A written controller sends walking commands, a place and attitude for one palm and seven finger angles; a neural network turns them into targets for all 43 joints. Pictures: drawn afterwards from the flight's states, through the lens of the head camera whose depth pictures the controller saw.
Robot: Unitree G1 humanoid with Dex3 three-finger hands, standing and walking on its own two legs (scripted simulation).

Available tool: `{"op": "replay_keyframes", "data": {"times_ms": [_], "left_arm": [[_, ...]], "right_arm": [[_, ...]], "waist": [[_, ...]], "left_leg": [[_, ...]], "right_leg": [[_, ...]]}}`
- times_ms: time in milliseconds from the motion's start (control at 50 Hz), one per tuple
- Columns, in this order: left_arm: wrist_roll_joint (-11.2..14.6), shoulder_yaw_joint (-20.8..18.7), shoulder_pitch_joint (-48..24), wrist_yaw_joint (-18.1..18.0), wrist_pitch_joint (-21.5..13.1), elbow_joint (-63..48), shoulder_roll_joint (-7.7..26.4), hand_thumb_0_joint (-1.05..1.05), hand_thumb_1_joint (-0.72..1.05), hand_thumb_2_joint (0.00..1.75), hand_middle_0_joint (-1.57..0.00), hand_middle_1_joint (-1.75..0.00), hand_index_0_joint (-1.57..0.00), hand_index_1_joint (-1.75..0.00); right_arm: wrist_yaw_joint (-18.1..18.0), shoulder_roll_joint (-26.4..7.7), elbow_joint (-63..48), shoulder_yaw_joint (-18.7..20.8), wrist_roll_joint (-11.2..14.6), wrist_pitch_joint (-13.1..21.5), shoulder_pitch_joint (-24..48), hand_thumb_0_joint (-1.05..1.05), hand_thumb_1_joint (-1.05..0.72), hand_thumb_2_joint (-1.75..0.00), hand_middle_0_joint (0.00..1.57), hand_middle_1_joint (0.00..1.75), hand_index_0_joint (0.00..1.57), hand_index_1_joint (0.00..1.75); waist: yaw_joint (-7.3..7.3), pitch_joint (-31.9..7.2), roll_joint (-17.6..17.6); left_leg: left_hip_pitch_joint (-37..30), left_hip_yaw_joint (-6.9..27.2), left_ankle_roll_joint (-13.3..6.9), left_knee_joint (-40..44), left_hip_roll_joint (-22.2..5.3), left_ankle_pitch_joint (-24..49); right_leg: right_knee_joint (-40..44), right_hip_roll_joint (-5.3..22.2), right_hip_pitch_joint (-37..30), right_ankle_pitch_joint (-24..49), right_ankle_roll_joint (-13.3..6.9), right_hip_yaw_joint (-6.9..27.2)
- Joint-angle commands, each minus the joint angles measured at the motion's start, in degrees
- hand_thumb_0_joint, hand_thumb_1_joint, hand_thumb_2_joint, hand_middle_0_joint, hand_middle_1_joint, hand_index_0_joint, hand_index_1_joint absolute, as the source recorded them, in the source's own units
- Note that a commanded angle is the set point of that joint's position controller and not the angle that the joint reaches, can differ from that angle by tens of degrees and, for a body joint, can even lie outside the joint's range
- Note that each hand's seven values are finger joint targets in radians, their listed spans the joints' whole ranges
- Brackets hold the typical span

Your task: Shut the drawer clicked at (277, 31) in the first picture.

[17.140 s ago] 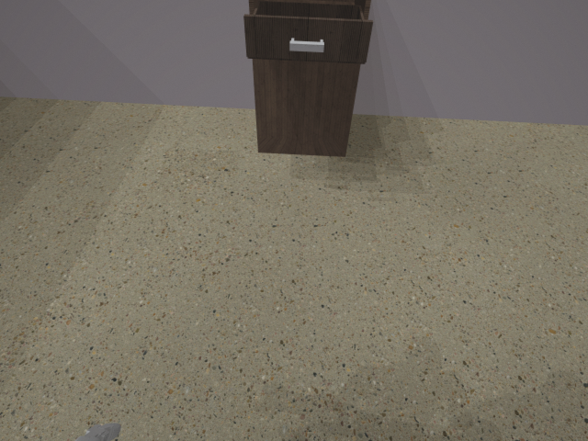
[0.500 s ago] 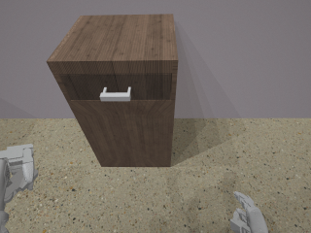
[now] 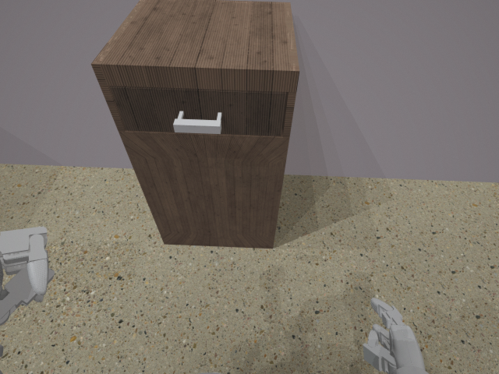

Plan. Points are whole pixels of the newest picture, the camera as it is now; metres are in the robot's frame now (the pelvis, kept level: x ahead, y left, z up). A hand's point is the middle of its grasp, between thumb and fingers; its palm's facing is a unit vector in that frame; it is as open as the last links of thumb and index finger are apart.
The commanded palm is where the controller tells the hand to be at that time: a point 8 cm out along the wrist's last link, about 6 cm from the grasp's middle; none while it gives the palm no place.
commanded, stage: step back with the hand held close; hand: left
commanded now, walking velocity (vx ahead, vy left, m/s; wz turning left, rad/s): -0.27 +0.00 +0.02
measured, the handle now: (199, 120) +0.70 +0.19 -0.02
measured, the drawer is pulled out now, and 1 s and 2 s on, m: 0.00 0.00 0.00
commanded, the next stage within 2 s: stop stepping back and stand still in 0.76 s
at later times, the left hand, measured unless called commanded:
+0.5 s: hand (44, 335) +0.13 +0.21 +0.17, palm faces +0.26 -0.83 -0.49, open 3.3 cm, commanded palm +0.06 +0.27 +0.19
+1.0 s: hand out of the picture -0.02 +0.28 +0.19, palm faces +0.36 -0.81 -0.47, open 3.3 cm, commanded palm -0.06 +0.32 +0.19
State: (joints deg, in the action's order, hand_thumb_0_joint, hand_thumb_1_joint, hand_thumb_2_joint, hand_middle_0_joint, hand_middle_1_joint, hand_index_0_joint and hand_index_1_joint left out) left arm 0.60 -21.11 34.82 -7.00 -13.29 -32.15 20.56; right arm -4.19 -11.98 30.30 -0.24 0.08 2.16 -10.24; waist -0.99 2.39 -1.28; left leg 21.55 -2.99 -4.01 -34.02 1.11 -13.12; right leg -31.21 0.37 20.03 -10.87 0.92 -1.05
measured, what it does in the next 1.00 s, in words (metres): walks backwards: right foot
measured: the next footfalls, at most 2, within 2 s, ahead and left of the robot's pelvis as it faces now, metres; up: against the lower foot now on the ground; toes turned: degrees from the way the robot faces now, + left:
right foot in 1.00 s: -0.27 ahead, -0.08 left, +0.00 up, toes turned -1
left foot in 1.10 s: -0.07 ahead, +0.13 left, +0.00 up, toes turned +3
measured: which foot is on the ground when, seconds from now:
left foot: down 0.00-0.98, up 1.00-1.00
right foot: down 0.00-0.72, up 0.74-0.98, down 1.00-1.00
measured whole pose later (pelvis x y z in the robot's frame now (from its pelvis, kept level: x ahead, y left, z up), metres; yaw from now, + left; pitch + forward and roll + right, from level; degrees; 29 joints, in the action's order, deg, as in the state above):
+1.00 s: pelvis -0.18 +0.04 -0.01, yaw +2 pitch +4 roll -3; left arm 3.7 -25.5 38.1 -7.3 -15.4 -46.0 29.6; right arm -1.4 -8.0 32.8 -1.0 -1.1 7.4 -9.4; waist -3.3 -0.9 4.4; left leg 37.4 -7.5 3.0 -24.3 -0.2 -7.2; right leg -29.2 -3.3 4.8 -33.4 -6.5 -3.8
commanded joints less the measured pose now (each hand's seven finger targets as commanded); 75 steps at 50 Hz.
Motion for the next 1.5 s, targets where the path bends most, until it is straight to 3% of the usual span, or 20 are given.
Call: {"op": "replay_keyframes", "data": {"times_ms": [0,120,220,380,600,740,900,940,960,1000,1040,1100,1140,1200,1260,1360,1380,1400,1440,1480], "left_arm": [[0.64,-5.91,-2.7,-1.85,-4.46,-13.07,9.81,0.0,0.9,0.9,-1.4,-1.6,-1.4,-1.6],[-0.25,-8.19,-1.21,-2.69,-6.23,-14.63,10.6,0.0,0.9,0.9,-1.4,-1.6,-1.4,-1.6],[-1.02,-10.13,0.35,-1.87,-7.19,-11.69,11.07,0.0,0.9,0.9,-1.4,-1.6,-1.4,-1.6],[2.26,-7.94,0.84,-1.05,-8.79,-15.54,12.55,0.0,0.9,0.9,-1.4,-1.6,-1.4,-1.6],[3.11,-8.47,0.15,-1.71,-8.07,-8.14,13.61,0.0,0.9,0.9,-1.4,-1.6,-1.4,-1.6],[0.73,-7.05,-5.27,0.11,-8.82,-10.22,12.39,0.0,0.9,0.9,-1.4,-1.6,-1.4,-1.6],[3.32,-7.34,3.58,-0.67,-5.2,-24.56,14.25,0.0,0.9,0.9,-1.4,-1.6,-1.4,-1.6],[3.66,-10.7,4.34,-1.8,-4.25,-24.09,16.26,0.0,0.9,0.9,-1.4,-1.6,-1.4,-1.6],[4.0,-9.72,1.49,-1.72,-3.83,-24.5,15.5,0.0,0.9,0.9,-1.4,-1.6,-1.4,-1.6],[4.37,-14.64,-8.38,-2.12,-2.86,-26.83,20.58,0.0,0.9,0.9,-1.4,-1.6,-1.4,-1.6],[3.67,-6.52,-16.72,-0.09,-1.38,-16.03,12.42,0.0,0.9,0.9,-1.4,-1.6,-1.4,-1.6],[2.51,-5.67,-15.73,-1.22,1.64,-6.49,10.06,0.0,0.9,0.9,-1.4,-1.6,-1.4,-1.6],[1.8,-6.97,-21.88,-1.09,-1.67,-8.16,14.04,0.0,0.9,0.9,-1.4,-1.6,-1.4,-1.6],[2.33,-4.26,-6.95,-0.51,-0.67,-15.74,9.46,0.0,0.9,0.9,-1.4,-1.6,-1.4,-1.6],[2.24,-5.7,7.83,-0.32,0.1,-24.03,10.01,0.0,0.9,0.9,-1.4,-1.6,-1.4,-1.6],[1.38,-9.44,9.75,-3.04,1.6,-20.11,13.98,0.0,0.9,0.9,-1.4,-1.6,-1.4,-1.6],[1.1,-9.86,6.58,-3.02,2.23,-19.84,14.56,0.0,0.9,0.9,-1.4,-1.6,-1.4,-1.6],[1.08,-9.57,0.34,-2.99,2.06,-19.9,13.81,0.0,0.9,0.9,-1.4,-1.6,-1.4,-1.6],[1.79,-14.29,-11.92,-2.22,2.22,-20.43,19.6,0.0,0.9,0.9,-1.4,-1.6,-1.4,-1.6],[1.19,-11.23,-11.31,-2.3,0.95,-3.43,13.84,0.0,0.9,0.9,-1.4,-1.6,-1.4,-1.6]], "right_arm": [[-0.63,-8.19,-7.81,3.76,-0.39,3.7,2.84,0.0,-0.9,-0.9,0.2,0.3,0.2,0.3],[-1.22,-9.1,-7.59,3.45,-0.6,4.98,4.38,0.0,-0.9,-0.9,0.2,0.3,0.2,0.3],[-1.0,-8.5,-7.56,4.37,-0.83,6.02,4.3,0.0,-0.9,-0.9,0.2,0.3,0.2,0.3],[0.35,-6.96,-3.81,4.37,-0.04,5.94,2.75,0.0,-0.9,-0.9,0.2,0.3,0.2,0.3],[-0.27,-6.37,-3.43,4.17,-0.23,3.89,4.46,0.0,-0.9,-0.9,0.2,0.3,0.2,0.3],[-1.05,-9.89,-5.98,3.82,-1.45,5.84,7.62,0.0,-0.9,-0.9,0.2,0.3,0.2,0.3],[1.85,-4.86,-4.26,3.61,-1.2,7.96,2.44,0.0,-0.9,-0.9,0.2,0.3,0.2,0.3],[1.86,-4.79,-1.82,3.53,-0.68,7.44,0.49,0.0,-0.9,-0.9,0.2,0.3,0.2,0.3],[1.66,-5.3,-0.46,3.68,-0.54,6.93,0.75,0.0,-0.9,-0.9,0.2,0.3,0.2,0.3],[1.62,-4.84,-1.22,2.88,-0.75,6.43,2.32,0.0,-0.9,-0.9,0.2,0.3,0.2,0.3],[1.47,-4.67,-2.18,2.56,0.53,6.05,3.32,0.0,-0.9,-0.9,0.2,0.3,0.2,0.3],[-0.46,-7.88,-1.43,1.75,0.46,7.17,2.58,0.0,-0.9,-0.9,0.2,0.3,0.2,0.3],[0.07,-4.95,-2.09,-0.33,-1.19,9.43,3.74,0.0,-0.9,-0.9,0.2,0.3,0.2,0.3],[1.87,-6.37,-4.44,1.53,-0.64,8.2,4.85,0.0,-0.9,-0.9,0.2,0.3,0.2,0.3],[3.14,-6.23,-6.79,2.52,-1.47,7.47,6.34,0.0,-0.9,-0.9,0.2,0.3,0.2,0.3],[0.97,-3.53,-6.28,2.55,-1.46,4.52,4.26,0.0,-0.9,-0.9,0.2,0.3,0.2,0.3],[0.74,-3.44,-4.05,3.24,-0.07,4.27,1.78,0.0,-0.9,-0.9,0.2,0.3,0.2,0.3],[-0.22,-5.21,-3.79,4.07,1.21,4.37,3.32,0.0,-0.9,-0.9,0.2,0.3,0.2,0.3],[0.32,-5.52,-1.36,3.42,-0.76,4.37,1.51,0.0,-0.9,-0.9,0.2,0.3,0.2,0.3],[-0.26,-4.29,-1.14,3.91,-1.06,4.45,1.79,0.0,-0.9,-0.9,0.2,0.3,0.2,0.3]], "waist": [[2.03,-4.21,4.2],[1.32,-6.52,-11.38],[0.7,-4.12,-8.09],[2.22,-21.55,2.86],[2.99,-1.88,5.11],[0.78,-5.03,-16.3],[-1.64,-21.25,-13.42],[-0.77,-18.84,-1.33],[0.69,-11.46,12.08],[2.83,-5.52,9.24],[3.44,-3.81,14.73],[3.86,2.36,-25.33],[3.95,3.13,-21.71],[-0.13,-5.29,-0.48],[-1.56,-9.47,-18.05],[-1.78,-8.62,-3.64],[-1.3,-7.99,12.42],[0.6,-3.51,19.01],[5.44,-1.26,10.15],[4.84,-4.12,10.38]], "left_leg": [[3.49,8.04,0.35,4.95,-3.45,-16.24],[19.56,18.37,-3.21,23.82,-12.83,-24.85],[25.08,19.06,-5.43,22.77,-15.49,-25.09],[-17.46,2.03,1.47,2.63,-4.63,24.7],[-15.16,6.86,4.02,-6.9,-1.93,-2.99],[22.87,28.76,-3.38,37.96,-21.47,-38.4],[-17.1,1.07,10.21,24.57,-8.16,-9.3],[-25.25,-4.19,11.43,-4.97,-1.86,-1.8],[-23.14,3.84,9.57,-24.74,-2.42,-3.23],[-5.59,9.07,5.81,-39.54,-4.9,-5.34],[-5.86,4.19,4.6,-18.84,-3.91,-4.29],[-13.37,22.1,0.34,16.39,-13.42,-6.96],[-6.54,39.79,0.62,27.84,-20.52,-19.03],[-0.71,22.79,9.05,31.2,-16.05,-27.46],[7.68,4.35,14.09,33.63,-8.44,-24.71],[17.81,0.11,7.15,13.84,-8.47,-22.63],[9.65,-7.53,7.87,-15.03,-1.62,-13.72],[12.89,3.87,5.74,-39.26,-2.37,-15.16],[11.45,10.55,4.83,-49.31,-6.82,-7.72],[6.04,-0.17,4.51,-30.66,-6.48,-5.14]], "right_leg": [[11.84,5.66,-0.67,-14.71,-3.41,11.74],[-8.79,-3.32,-18.43,-0.86,0.17,2.45],[-12.59,-5.26,-21.22,-5.53,0.17,4.07],[5.61,3.53,-4.17,34.33,3.76,8.0],[19.83,9.26,20.28,-13.89,-6.4,12.22],[-26.85,-10.26,-20.26,-13.94,-0.59,3.15],[-4.66,-9.69,-7.33,-25.71,-4.53,-8.14],[17.49,2.7,7.72,-24.85,-9.54,0.06],[21.99,12.97,19.79,-19.98,-13.14,10.7],[19.9,20.69,16.34,-6.93,-18.13,13.57],[11.8,12.18,8.25,-11.83,-9.76,6.82],[-21.6,-0.48,11.91,-14.76,-1.69,-1.91],[-36.89,-2.64,13.79,-20.16,-2.83,4.61],[-31.55,-4.0,0.55,-15.21,-2.76,0.23],[-24.55,-7.34,-13.99,-12.07,-2.66,-8.71],[-0.87,-4.19,-28.26,-23.72,-6.51,-6.61],[11.73,6.01,-13.68,-20.47,-11.13,1.17],[16.35,17.32,1.57,-15.32,-15.82,15.72],[20.54,24.04,17.15,-25.04,-17.42,21.85],[21.13,15.38,12.22,-43.21,-9.59,12.37]]}}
